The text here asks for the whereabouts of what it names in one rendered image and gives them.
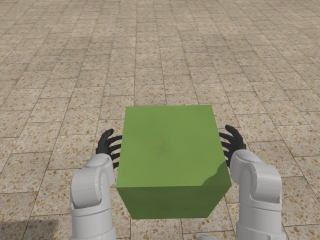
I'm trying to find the right robot forearm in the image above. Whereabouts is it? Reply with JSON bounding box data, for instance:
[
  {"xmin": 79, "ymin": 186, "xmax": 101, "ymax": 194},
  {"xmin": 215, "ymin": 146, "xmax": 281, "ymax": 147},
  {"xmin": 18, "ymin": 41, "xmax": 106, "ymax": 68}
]
[{"xmin": 229, "ymin": 149, "xmax": 286, "ymax": 240}]

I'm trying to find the left robot forearm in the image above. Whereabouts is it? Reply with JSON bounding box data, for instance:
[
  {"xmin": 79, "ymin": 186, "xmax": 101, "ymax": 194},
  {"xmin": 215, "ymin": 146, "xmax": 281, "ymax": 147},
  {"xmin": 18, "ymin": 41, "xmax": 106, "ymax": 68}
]
[{"xmin": 69, "ymin": 153, "xmax": 117, "ymax": 240}]

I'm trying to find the right robot hand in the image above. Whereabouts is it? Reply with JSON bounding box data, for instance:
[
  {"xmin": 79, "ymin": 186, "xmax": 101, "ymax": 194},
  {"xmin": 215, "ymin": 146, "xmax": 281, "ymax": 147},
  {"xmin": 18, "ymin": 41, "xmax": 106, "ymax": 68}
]
[{"xmin": 218, "ymin": 125, "xmax": 247, "ymax": 168}]

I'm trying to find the carton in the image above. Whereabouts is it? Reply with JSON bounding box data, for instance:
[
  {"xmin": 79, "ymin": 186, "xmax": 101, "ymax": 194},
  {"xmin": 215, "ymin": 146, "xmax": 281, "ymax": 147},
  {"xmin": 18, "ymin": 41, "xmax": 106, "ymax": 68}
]
[{"xmin": 116, "ymin": 105, "xmax": 232, "ymax": 220}]

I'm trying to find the left robot hand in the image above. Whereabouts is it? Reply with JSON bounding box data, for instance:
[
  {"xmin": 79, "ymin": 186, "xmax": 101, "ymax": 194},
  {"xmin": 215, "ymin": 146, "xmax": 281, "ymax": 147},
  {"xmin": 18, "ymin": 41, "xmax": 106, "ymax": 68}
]
[{"xmin": 96, "ymin": 128, "xmax": 122, "ymax": 168}]

